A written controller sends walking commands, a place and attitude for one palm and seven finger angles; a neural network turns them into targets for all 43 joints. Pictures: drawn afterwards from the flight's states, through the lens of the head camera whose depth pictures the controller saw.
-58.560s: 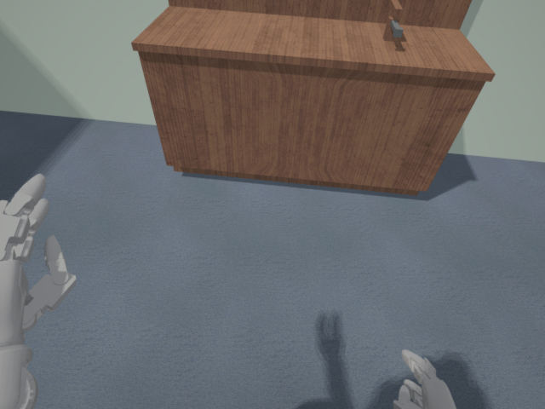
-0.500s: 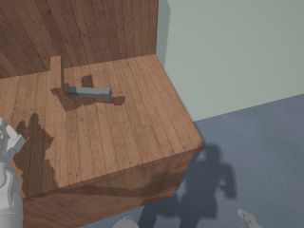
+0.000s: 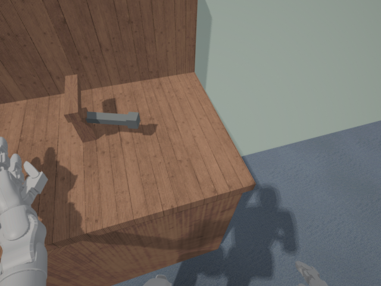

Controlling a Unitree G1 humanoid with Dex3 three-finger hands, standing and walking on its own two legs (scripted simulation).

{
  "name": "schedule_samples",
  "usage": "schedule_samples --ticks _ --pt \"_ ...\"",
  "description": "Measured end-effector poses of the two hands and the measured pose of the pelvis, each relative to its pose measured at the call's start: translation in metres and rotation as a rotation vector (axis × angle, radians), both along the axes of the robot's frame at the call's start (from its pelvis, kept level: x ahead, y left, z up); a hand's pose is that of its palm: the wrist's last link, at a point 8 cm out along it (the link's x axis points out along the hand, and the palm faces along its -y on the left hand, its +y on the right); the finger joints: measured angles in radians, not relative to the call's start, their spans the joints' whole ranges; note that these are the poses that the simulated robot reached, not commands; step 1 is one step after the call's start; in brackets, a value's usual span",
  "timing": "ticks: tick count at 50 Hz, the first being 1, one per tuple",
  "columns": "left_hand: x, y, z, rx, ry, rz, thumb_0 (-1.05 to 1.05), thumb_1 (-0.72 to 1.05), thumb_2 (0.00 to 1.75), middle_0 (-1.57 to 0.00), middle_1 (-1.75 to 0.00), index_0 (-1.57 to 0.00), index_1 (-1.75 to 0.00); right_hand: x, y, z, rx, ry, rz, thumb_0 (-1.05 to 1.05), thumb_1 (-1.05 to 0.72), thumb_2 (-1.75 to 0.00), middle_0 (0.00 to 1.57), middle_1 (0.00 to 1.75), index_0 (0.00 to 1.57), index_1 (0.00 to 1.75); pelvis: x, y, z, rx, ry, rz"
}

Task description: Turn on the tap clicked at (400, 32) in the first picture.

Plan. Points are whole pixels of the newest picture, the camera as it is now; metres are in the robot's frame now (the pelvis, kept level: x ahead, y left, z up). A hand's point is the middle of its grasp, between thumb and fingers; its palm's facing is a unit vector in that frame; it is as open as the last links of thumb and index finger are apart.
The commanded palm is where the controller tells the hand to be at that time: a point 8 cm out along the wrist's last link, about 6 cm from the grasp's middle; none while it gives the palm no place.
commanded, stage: push the lever round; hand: left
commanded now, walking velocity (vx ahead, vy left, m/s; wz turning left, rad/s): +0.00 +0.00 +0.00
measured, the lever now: (133, 120) +0.46 +0.17 +0.07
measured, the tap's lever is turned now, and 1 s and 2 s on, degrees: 68 68 68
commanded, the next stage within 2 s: none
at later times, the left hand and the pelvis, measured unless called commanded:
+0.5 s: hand (62, 164) +0.33 +0.29 +0.07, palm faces +0.70 -0.71 -0.05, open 7.8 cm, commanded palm +0.29 +0.31 +0.07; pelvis +0.01 +0.00 +0.00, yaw +0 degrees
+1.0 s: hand (74, 155) +0.36 +0.27 +0.07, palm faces +0.78 -0.63 -0.06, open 7.8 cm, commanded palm +0.31 +0.28 +0.07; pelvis +0.01 +0.00 +0.00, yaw +0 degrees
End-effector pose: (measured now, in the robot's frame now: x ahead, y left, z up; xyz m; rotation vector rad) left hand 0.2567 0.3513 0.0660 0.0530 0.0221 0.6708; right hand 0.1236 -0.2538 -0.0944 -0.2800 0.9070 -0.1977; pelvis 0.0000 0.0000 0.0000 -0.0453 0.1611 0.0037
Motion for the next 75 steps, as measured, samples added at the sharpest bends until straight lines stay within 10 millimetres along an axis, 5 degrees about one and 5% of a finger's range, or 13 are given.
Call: schedule_samples --ticks 18,54,75 --pt "0.02 -0.027 0.005 0.002 -0.002 0.063 0.01 0.9 0.9 -0.16 -0.15 -0.15 -0.15 0.016 0.015 0.003 0.031 -0.028 0.031 0.01 -0.9 -0.9 0.2 0.3 0.21 0.3 0.005 0.004 0.002 0.001 -0.004 0.001" --pt "0.05 -0.063 0.006 -0.002 0.0 0.23 0.01 0.9 0.9 -0.16 -0.15 -0.15 -0.15 0.004 0.001 -0.005 0.032 0.051 0.005 0.01 -0.9 -0.9 0.2 0.3 0.2 0.3 0.005 -0.004 0.001 0.002 0.001 0.007" --pt "0.085 -0.095 0.008 -0.029 0.029 0.287 0.01 0.9 0.9 -0.16 -0.15 -0.15 -0.15 -0.009 0.005 -0.016 0.073 0.117 0.005 0.01 -0.9 -0.9 0.2 0.3 0.2 0.3 0.009 -0.004 0.0 0.007 0.026 0.005"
